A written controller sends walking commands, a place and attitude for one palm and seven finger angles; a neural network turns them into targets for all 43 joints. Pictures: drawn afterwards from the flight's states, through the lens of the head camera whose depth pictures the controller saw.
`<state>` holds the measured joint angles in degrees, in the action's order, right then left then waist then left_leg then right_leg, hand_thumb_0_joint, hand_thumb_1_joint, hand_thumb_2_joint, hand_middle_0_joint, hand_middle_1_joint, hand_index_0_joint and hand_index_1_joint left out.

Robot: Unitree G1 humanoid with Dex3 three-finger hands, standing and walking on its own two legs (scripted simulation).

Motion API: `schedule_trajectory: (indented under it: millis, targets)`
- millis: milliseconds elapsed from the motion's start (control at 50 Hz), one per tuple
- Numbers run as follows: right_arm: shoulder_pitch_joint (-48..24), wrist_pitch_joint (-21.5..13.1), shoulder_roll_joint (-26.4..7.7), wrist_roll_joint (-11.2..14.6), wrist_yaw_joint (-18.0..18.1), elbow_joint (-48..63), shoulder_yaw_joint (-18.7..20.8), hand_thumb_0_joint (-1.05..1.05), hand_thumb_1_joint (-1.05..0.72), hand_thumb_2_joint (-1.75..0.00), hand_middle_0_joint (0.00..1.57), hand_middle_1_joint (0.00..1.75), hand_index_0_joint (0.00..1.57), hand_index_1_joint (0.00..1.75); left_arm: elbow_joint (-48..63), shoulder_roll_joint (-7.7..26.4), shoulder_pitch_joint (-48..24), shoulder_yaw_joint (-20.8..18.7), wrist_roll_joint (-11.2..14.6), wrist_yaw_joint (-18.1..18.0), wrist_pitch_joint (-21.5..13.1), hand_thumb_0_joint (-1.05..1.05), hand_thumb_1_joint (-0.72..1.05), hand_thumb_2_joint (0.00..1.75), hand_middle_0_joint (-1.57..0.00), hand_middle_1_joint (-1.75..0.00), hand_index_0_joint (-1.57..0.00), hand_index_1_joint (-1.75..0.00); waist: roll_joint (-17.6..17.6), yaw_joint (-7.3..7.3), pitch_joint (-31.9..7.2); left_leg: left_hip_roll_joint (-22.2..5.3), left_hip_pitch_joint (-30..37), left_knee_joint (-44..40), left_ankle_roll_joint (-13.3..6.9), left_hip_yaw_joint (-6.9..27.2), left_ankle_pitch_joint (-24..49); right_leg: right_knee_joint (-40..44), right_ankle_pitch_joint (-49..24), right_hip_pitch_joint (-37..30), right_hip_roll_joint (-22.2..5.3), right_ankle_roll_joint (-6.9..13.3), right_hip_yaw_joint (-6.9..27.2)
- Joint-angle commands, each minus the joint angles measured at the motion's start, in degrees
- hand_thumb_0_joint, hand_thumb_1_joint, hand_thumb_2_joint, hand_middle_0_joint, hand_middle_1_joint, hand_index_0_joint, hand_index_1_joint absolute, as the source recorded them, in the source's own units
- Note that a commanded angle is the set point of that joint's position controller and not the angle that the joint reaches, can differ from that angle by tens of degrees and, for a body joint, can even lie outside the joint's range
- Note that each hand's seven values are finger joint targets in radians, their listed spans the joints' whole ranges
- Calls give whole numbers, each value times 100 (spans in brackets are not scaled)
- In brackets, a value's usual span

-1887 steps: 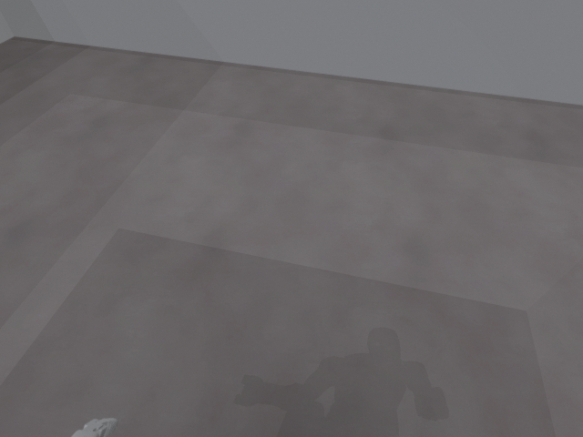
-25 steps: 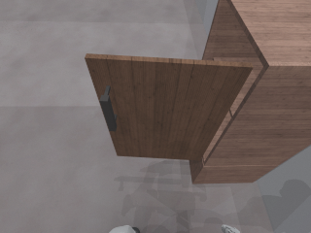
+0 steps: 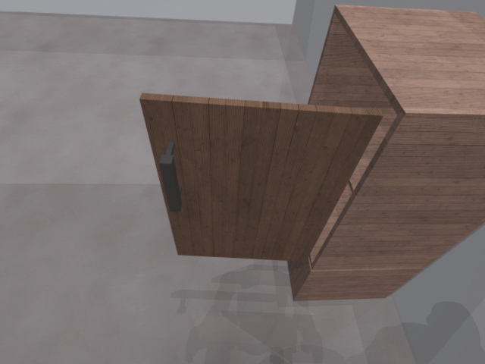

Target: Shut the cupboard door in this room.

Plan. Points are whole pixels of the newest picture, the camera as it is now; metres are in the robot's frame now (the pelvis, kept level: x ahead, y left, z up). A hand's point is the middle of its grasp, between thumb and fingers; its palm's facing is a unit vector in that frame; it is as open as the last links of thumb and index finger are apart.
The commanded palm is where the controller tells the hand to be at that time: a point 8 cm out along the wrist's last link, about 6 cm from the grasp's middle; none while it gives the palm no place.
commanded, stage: come to a stop and stand still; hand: left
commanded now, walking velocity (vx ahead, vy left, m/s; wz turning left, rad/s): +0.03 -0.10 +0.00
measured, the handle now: (173, 178) +0.46 +0.17 +0.00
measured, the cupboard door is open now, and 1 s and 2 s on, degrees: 86 86 86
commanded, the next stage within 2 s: look again from close up in 0.32 s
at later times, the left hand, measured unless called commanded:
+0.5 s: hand out of the picture +0.02 +0.16 -0.17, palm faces -0.02 -0.98 -0.19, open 7.4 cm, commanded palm none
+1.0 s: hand out of the picture -0.02 +0.14 -0.17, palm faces +0.00 -0.99 -0.16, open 7.4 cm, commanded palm +0.09 +0.19 -0.07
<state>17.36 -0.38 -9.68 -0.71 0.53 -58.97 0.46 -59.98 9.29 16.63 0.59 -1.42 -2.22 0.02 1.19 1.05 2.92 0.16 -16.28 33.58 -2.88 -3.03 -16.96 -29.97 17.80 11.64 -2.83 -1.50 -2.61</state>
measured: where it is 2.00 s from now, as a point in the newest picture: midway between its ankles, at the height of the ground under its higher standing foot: outside the picture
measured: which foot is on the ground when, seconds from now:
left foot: down 0.00-1.00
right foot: down 0.00-1.00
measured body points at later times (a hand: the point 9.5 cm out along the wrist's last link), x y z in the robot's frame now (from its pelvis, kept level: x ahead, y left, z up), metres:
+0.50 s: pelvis -0.01 -0.01 +0.00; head +0.00 -0.01 +0.45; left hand +0.02 +0.21 -0.15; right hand +0.03 -0.25 -0.15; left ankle +0.01 +0.08 -0.73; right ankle -0.02 -0.15 -0.73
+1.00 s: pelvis -0.01 -0.02 +0.01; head +0.01 -0.01 +0.46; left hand -0.02 +0.20 -0.16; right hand +0.00 -0.25 -0.14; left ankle +0.01 +0.08 -0.73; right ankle -0.02 -0.15 -0.73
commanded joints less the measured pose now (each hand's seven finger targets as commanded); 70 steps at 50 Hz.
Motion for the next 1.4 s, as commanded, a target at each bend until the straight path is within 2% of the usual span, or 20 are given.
schedule_trajectory:
  millis: [0, 100, 220, 440, 940, 960, 980, 1000, 1020, 1040, 1060, 1080, 1120, 1140, 1180, 1220, 1240, 1300, 1320, 1380]
  targets:
    - [26, -139, -788, -19, 94, 382, 92, 0, -90, -90, 20, 30, 20, 30, 204, 479, 437, -102, 12, -9, -42, 0, 90, 90, -20, -30, -20, -30, -463, -150, -92, -861, -182, -1392, -105, 1228, 425, 171, -137, -92, -26, 328, 53]
    - [123, -110, -859, -45, 163, 290, 161, 0, -90, -90, 20, 30, 20, 30, 301, 449, 375, -134, -14, 62, 27, 0, 90, 90, -20, -30, -20, -30, -508, -101, -10, -1081, 103, -1639, -228, 1468, 308, 19, -87, 377, 37, 311, 4]
    - [73, -128, -828, -33, 205, 216, 159, 0, -90, -90, 20, 30, 20, 30, 348, 500, 433, -174, 19, 66, 20, 0, 90, 90, -20, -30, -20, -30, -361, -114, -384, -1002, 476, -1118, -200, 1015, 2036, 184, -815, 196, -75, 285, 123]
    - [-302, -66, -556, 0, 55, 111, 62, 0, -90, -90, 20, 30, 20, 30, 270, 653, 310, -97, 49, 26, -79, 0, 90, 90, -20, -30, -20, -30, 76, -86, 24, -458, 235, -1134, 91, 478, 396, 865, -447, 263, -349, 297, 571]
    - [-143, -94, -438, 42, 66, -434, -27, 0, -90, -90, 20, 30, 20, 30, -132, 502, 519, -46, 61, -10, -141, 0, 90, 90, -20, -30, -20, -30, -55, -160, 142, -514, 357, -1371, 143, 489, 788, 1089, -667, -41, -342, 263, 449]
    - [-128, -105, -441, 41, 65, -443, -28, 0, -90, -90, 20, 30, 20, 30, -152, 487, 549, -46, 61, -11, -143, 0, 90, 90, -20, -30, -20, -30, -77, -166, 71, -509, 375, -1360, 143, 485, 855, 1064, -733, -75, -366, 258, 439]
    - [-469, -171, -623, 56, 46, -75, -3, 0, -90, -90, 20, 30, 20, 30, -344, 602, 779, -47, -32, -213, -242, 0, 90, 90, -20, -30, -20, -30, -416, -259, 147, -620, 286, -327, 289, 379, 1526, 980, -2124, 147, -572, 261, 692]
    - [85, -1231, -1750, 154, 584, 1810, 174, 0, -90, -90, 20, 30, 20, 30, 9472, 3374, -4034, -1847, 896, -181, -1790, 0, 90, 90, -20, -30, -20, -30, -853, 896, -2368, -305, 2364, -783, 51, 279, 1966, 379, -2157, 117, 188, 230, -12]
    - [-245, -1654, -1049, 275, 610, 1763, -66, 0, -90, -90, 20, 30, 20, 30, 7812, 1129, -352, -250, 885, -291, -1326, 0, 90, 90, -22, -32, -22, -32, -2203, 6, -3113, -293, 2426, -828, 193, 174, 2771, 19, -1190, 202, 421, 373, -243]
    - [-437, -1859, -918, 343, 469, 1631, -57, 0, -90, -90, 20, 30, 20, 30, 6859, 28, 906, 152, 1051, -417, -455, 0, 90, 90, -24, -34, -24, -34, -1640, 45, -2054, -445, 1558, -1032, 470, 568, 2417, -340, -414, 449, 482, 313, -442]
    - [-516, -1961, -896, 443, 386, 1533, -47, 0, -90, -90, 20, 30, 20, 30, 6265, -524, 680, 638, 1019, -408, -296, 0, 90, 90, -25, -36, -25, -36, -842, 210, -498, -318, 444, -1036, 372, 626, 1124, -343, -109, 1074, 382, 253, -425]
    - [-502, -2090, -1062, 363, 314, 1901, 85, 0, -90, -90, 20, 30, 20, 30, 6549, -437, 198, 585, 1066, -372, -594, 0, 90, 90, -27, -38, -27, -38, -507, 339, 87, -180, -149, -827, 289, 759, -31, -100, -64, 1261, 303, 234, -439]
    - [-550, -2190, -1168, 165, 203, 2174, 239, 0, -90, -90, 20, 30, 20, 30, 5454, -163, 701, 40, 976, -185, -1254, 0, 90, 90, -31, -42, -31, -42, 775, 326, 283, -53, -1127, -120, 296, 823, -697, -423, 609, 2169, 311, 211, -529]
    - [-650, -2211, -1137, 178, 88, 2396, 331, 0, -90, -90, 20, 30, 20, 30, 5048, -169, 1408, -175, 1037, 89, -1665, 0, 90, 90, -33, -44, -33, -44, 718, -13, -44, 26, -1402, 245, 363, 676, -527, -754, 741, 2273, 329, 272, -523]
    - [-789, -2183, -1049, 77, -103, 2757, 426, 0, -90, -90, 20, 30, 20, 30, 4871, -335, 2090, -341, 1332, 805, -2676, 0, 90, 90, -36, -48, -36, -48, 1331, -350, -675, 43, -2027, 1058, 441, 482, -451, -1476, 1056, 2765, 330, 311, -469]
    - [-944, -2063, -1118, 37, -242, 3041, 519, 0, -90, -90, 20, 30, 20, 30, 5071, -13, 2075, -685, 1569, 1611, -3696, 0, 90, 90, -40, -52, -40, -52, 969, -461, -1083, 83, -2632, 1777, 475, 383, -388, -2154, 1013, 3091, 279, 392, -253]
    - [-958, -1971, -1118, 61, -302, 3165, 583, 0, -90, -90, 20, 30, 20, 30, 4945, 481, 2175, -1166, 1539, 1864, -3964, 0, 90, 90, -42, -54, -42, -54, 444, -592, -1232, 89, -2853, 2041, 464, 360, -277, -2481, 797, 3137, 249, 456, -102]
    - [-1308, -1726, -1116, 179, -251, 3892, 568, 0, -90, -90, 20, 30, 20, 30, 6049, 689, 2019, -1313, 1723, 2019, -3621, 0, 90, 90, -47, -60, -47, -60, -391, -726, -1858, 138, -2953, 2173, 329, 262, -559, -2836, 859, 3195, 252, 431, 39]
    - [-1340, -1638, -1091, 218, -185, 4012, 555, 0, -90, -90, 20, 30, 20, 30, 6509, 804, 1835, -1387, 1796, 1944, -3420, 0, 90, 90, -49, -62, -49, -62, -428, -689, -1983, 165, -3021, 2321, 281, 198, -577, -2691, 955, 3091, 215, 407, 282]
    - [-1082, -1525, -1006, 223, -15, 4143, 511, 0, -90, -90, 20, 30, 20, 30, 8038, 846, 1190, -1217, 1767, 1592, -3212, 0, 90, 90, -55, -68, -55, -68, -720, -366, -2349, 20, -2839, 2539, 183, 423, -518, -2739, 887, 3381, 324, 357, 303]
